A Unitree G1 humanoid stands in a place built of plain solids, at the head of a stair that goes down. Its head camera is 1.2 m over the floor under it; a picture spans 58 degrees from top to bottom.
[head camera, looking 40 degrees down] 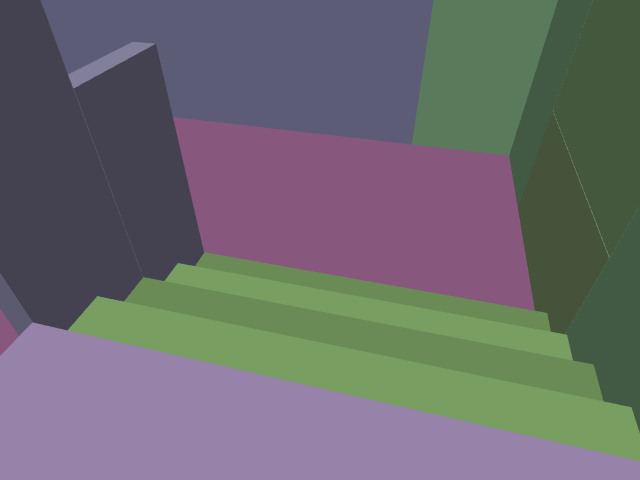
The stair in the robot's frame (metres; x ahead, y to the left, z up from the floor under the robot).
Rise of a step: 0.16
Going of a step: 0.28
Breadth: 2.05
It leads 14 degrees to the right of straight ahead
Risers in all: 5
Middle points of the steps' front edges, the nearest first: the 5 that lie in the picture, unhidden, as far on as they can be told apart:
0.73 0.02 0.00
1.00 -0.05 -0.16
1.27 -0.12 -0.32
1.55 -0.19 -0.48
1.82 -0.26 -0.63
